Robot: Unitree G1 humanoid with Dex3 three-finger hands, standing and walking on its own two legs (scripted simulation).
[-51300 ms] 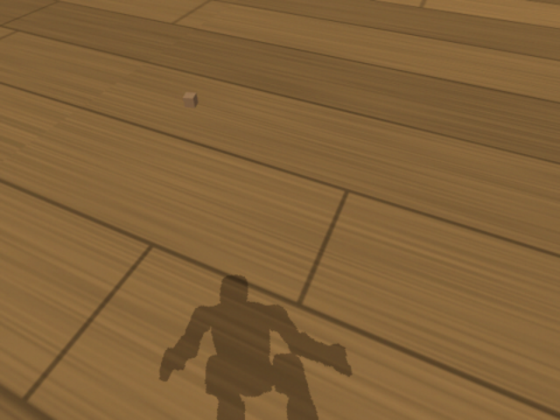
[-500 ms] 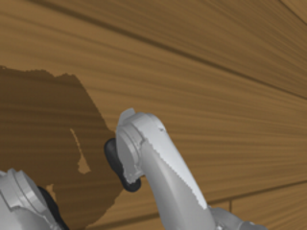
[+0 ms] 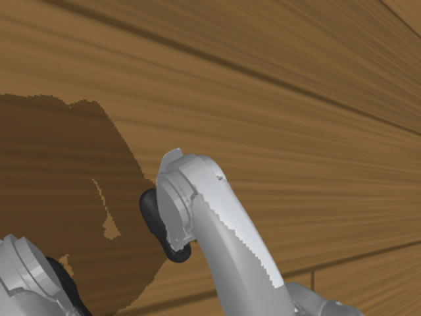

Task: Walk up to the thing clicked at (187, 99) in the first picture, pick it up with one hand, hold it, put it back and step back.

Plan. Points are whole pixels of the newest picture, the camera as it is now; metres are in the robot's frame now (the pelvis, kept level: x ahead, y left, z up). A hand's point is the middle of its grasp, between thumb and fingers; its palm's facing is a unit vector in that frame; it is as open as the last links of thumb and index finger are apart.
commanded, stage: rest palm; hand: left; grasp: from above
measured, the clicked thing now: out of the picture +0.45 +0.37 -0.29
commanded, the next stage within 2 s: close in 0.38 s
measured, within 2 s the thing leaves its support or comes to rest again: neither
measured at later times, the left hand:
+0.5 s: hand out of the picture +0.44 +0.34 -0.26, palm faces +0.01 -0.47 -0.88, open 13.6 cm
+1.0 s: hand out of the picture +0.44 +0.35 -0.26, palm faces +0.01 -0.47 -0.88, open 12.7 cm
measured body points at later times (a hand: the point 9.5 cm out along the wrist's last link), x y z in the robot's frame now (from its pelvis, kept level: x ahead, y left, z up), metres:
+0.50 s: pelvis +0.00 +0.00 +0.00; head +0.31 +0.12 +0.30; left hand +0.44 +0.36 -0.21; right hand +0.00 -0.25 -0.03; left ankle +0.06 +0.13 -0.29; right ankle +0.12 -0.12 -0.29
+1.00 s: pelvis +0.00 +0.00 +0.00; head +0.31 +0.12 +0.30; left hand +0.44 +0.37 -0.21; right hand +0.00 -0.24 -0.03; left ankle +0.06 +0.13 -0.29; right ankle +0.12 -0.12 -0.29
